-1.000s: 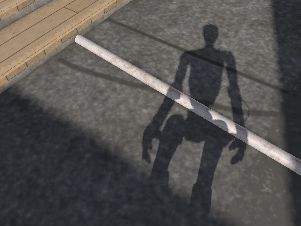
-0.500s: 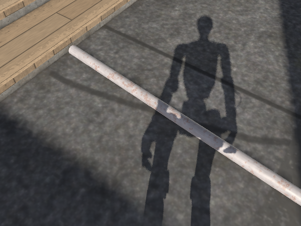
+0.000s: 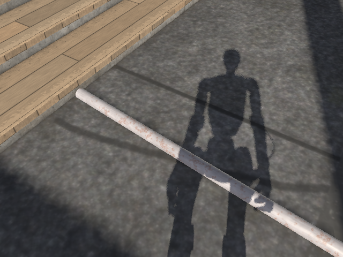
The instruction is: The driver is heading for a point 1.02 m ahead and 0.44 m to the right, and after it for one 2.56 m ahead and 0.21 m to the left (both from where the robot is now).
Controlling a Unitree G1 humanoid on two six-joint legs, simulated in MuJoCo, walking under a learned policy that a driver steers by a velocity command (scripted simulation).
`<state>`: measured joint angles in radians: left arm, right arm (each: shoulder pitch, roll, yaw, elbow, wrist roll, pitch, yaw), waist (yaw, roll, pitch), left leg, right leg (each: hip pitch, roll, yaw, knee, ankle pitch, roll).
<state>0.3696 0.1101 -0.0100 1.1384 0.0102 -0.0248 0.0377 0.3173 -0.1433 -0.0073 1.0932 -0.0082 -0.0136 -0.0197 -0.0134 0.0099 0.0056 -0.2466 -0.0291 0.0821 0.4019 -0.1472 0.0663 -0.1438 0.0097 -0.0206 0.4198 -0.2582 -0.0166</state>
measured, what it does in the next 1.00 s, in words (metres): walks ahead, turning right: right foot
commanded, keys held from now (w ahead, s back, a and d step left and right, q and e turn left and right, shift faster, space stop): w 0.24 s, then w+e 0.76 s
